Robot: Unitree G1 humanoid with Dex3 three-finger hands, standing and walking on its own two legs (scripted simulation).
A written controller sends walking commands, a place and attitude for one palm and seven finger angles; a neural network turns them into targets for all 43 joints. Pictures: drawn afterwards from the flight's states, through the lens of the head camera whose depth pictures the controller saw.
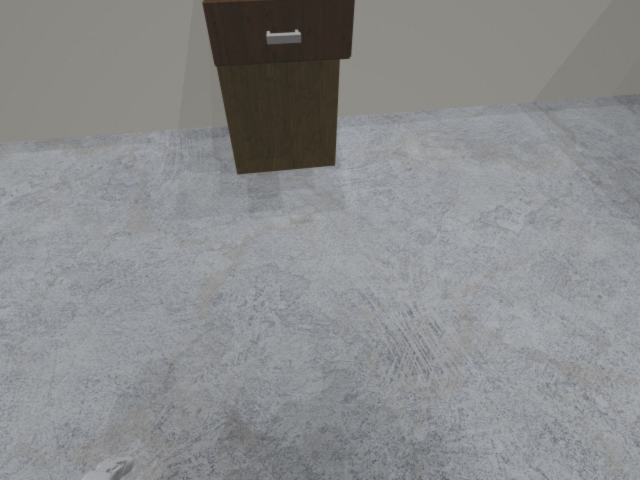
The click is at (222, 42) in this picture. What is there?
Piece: drawer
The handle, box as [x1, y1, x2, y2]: [266, 29, 300, 43]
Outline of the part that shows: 300,33 297,29 294,32 287,33 270,33 269,31 267,31 267,43 300,42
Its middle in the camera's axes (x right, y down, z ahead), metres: -0.12 -0.63 +1.20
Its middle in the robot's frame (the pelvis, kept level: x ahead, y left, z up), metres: +1.32 +0.18 +0.01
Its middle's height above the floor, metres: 0.78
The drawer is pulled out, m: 0.30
